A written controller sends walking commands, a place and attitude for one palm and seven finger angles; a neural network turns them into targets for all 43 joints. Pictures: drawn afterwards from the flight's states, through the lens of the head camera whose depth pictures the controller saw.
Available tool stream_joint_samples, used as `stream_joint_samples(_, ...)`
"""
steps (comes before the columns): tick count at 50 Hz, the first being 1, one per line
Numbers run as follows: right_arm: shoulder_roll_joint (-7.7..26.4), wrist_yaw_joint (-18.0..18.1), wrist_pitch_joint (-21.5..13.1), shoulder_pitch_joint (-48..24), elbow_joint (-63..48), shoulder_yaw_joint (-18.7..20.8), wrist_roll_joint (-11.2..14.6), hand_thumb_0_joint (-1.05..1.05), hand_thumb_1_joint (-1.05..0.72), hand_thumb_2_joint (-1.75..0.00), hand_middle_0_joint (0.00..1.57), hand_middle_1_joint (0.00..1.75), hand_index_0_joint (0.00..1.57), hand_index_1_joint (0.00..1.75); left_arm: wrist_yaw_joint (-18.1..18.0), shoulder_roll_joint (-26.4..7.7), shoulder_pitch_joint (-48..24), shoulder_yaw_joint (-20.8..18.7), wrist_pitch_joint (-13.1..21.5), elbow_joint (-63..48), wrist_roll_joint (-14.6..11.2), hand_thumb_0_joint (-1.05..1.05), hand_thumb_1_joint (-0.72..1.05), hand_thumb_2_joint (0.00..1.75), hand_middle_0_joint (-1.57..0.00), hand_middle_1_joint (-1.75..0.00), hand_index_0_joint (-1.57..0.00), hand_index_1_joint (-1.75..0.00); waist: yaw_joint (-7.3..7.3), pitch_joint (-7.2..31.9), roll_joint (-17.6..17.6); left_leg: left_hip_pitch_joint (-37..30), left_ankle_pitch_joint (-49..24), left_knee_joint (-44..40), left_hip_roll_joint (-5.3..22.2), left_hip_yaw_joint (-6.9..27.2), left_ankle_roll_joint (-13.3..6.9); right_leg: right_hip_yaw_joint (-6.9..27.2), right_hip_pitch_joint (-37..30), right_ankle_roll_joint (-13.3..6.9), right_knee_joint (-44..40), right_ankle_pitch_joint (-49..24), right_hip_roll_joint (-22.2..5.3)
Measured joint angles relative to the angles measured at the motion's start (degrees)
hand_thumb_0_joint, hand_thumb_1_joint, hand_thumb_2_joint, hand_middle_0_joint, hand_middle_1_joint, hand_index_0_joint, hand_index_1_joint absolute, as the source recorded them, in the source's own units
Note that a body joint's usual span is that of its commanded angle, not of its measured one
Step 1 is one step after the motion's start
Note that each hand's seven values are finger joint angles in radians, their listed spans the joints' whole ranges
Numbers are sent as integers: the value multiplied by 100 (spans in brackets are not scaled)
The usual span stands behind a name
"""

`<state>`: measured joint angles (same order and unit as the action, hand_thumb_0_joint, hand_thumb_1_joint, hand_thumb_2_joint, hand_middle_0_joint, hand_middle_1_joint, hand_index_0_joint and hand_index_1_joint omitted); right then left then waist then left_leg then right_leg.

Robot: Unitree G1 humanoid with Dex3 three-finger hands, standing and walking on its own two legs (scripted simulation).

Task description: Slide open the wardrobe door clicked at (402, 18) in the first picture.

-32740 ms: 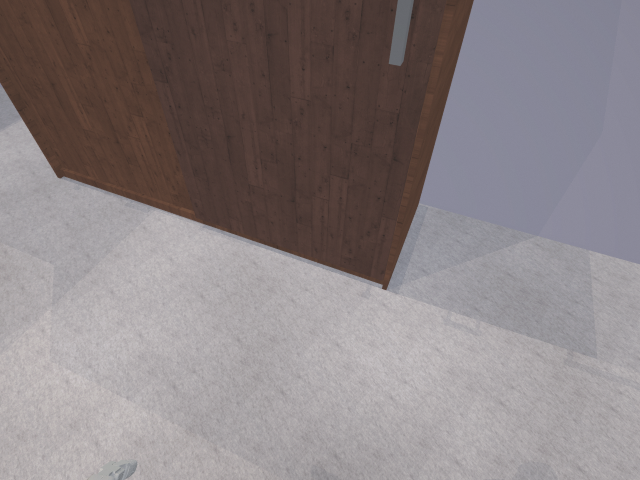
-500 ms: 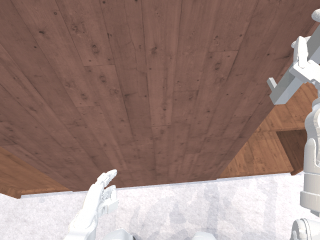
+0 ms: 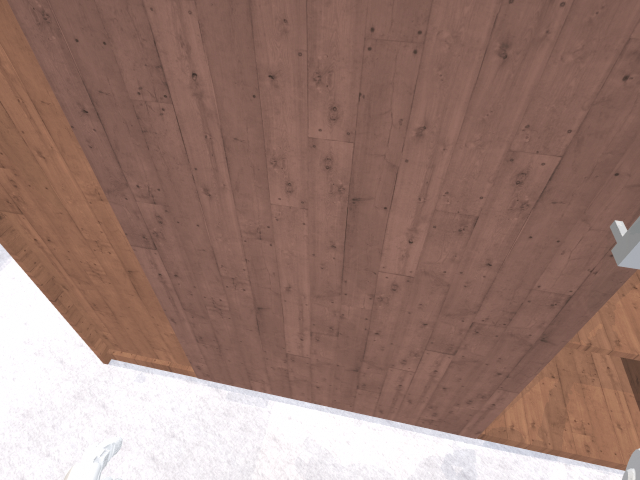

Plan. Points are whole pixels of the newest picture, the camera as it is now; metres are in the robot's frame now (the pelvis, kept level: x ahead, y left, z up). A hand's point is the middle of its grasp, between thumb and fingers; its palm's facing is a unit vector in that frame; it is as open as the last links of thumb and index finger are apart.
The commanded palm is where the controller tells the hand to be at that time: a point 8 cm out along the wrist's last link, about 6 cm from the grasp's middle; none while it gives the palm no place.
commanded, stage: stop walking and hold the door there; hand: right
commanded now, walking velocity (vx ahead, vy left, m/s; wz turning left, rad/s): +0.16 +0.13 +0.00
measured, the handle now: out of the picture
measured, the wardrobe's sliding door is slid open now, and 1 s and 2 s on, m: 0.50 0.50 0.50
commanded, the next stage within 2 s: none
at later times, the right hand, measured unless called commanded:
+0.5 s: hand out of the picture +0.38 -0.31 +0.24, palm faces +0.49 +0.84 -0.21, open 6.3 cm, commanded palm +0.34 -0.35 +0.19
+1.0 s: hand out of the picture +0.38 -0.31 +0.23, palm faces +0.45 +0.86 -0.25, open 6.1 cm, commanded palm +0.34 -0.36 +0.19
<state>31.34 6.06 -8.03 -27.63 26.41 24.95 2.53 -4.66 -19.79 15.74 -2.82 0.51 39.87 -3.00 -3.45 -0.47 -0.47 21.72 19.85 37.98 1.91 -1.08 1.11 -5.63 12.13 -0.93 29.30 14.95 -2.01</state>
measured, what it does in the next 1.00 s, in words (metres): steps on the spot: left foot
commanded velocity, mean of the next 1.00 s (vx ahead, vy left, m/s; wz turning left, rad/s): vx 0.06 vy -0.06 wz -0.04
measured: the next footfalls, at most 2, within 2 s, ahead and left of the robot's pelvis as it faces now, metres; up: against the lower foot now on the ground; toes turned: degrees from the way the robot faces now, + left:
left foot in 0.14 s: +0.03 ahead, +0.12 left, +0.00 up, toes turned +7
right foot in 1.14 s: +0.01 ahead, -0.21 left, +0.00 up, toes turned +1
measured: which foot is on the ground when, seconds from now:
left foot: up 0.00-0.12, down 0.14-1.00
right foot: down 0.00-0.92, up 0.94-1.00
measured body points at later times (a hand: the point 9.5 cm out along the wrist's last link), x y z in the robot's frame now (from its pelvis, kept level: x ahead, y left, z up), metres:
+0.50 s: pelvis -0.03 -0.01 +0.00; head -0.03 +0.01 +0.45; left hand +0.05 +0.28 -0.11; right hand +0.35 -0.35 +0.25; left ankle -0.01 +0.11 -0.74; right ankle +0.01 -0.11 -0.74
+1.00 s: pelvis -0.03 -0.03 +0.00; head -0.02 -0.01 +0.45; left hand +0.06 +0.26 -0.12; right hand +0.35 -0.35 +0.25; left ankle -0.01 +0.11 -0.74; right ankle -0.01 -0.12 -0.72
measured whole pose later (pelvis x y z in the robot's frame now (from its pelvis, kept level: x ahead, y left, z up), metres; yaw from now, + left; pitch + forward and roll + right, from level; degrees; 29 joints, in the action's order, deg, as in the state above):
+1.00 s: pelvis -0.03 -0.03 +0.00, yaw +1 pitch +0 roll +1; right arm 31.5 3.8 -10.8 -34.7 37.5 20.8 1.8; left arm -4.8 -18.4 15.9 -1.0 -0.8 41.1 -3.2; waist -1.1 -0.8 3.8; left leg 14.3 13.5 28.3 3.2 -4.1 1.3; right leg -3.9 19.5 -0.4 39.0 21.5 -0.5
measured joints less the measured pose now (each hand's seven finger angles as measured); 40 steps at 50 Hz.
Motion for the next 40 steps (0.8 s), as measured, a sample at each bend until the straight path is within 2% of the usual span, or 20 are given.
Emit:
stream_joint_samples(3,26,-4,13,-27,214,-46,-9,-16,-63,-76,46,140,20,132,14,299,236,171,45,6,-2,1,91,90,-19,-30,-20,-30,10,155,99,-197,71,189,-153,-163,20,-18,57,14,-86,-60,-138)
stream_joint_samples(6,172,-4,106,-119,357,-49,12,-16,-64,-75,46,140,20,133,42,560,338,393,56,30,5,1,90,90,-20,-30,-20,-30,113,220,60,-714,-71,-582,-139,-286,12,-158,201,61,21,-50,-178)
stream_joint_samples(8,262,22,116,-182,467,46,15,-16,-64,-75,46,140,19,133,61,656,262,495,44,75,36,1,90,90,-20,-30,-21,-30,157,159,116,-825,-543,-941,-187,-259,-124,-247,335,93,200,12,-250)
stream_joint_samples(9,277,39,107,-209,544,91,14,-16,-64,-76,46,140,19,133,61,669,217,516,29,95,53,1,90,90,-20,-30,-21,-30,122,96,208,-811,-610,-945,-231,-278,-187,-229,369,103,239,13,-295)
stream_joint_samples(11,305,34,136,-267,680,132,-7,-17,-65,-75,46,140,19,133,64,665,192,528,20,115,61,1,90,90,-20,-30,-21,-30,61,49,309,-758,-584,-907,-230,-317,-239,-191,422,107,230,-42,-292)
stream_joint_samples(14,308,-18,114,-368,857,121,-12,-17,-64,-75,46,140,20,134,28,581,188,510,31,190,50,1,90,90,-20,-31,-21,-30,52,37,352,-722,-540,-869,-190,-328,-225,-170,447,76,213,-75,-243)
stream_joint_samples(26,320,-139,-60,-581,1237,-145,-26,-19,-63,-78,46,140,28,137,-88,145,15,292,29,113,-6,1,90,90,-20,-30,-21,-30,152,111,251,-747,-696,-1026,-128,-214,-121,-293,340,-5,-32,-222,-166)
stream_joint_samples(40,287,-98,-144,-675,1247,-242,6,-19,-64,-77,46,140,28,138,-77,269,-64,351,32,18,-29,1,90,90,-20,-30,-21,-30,249,48,292,-681,-780,-1108,-117,-200,-105,-309,406,-27,-107,-297,-148)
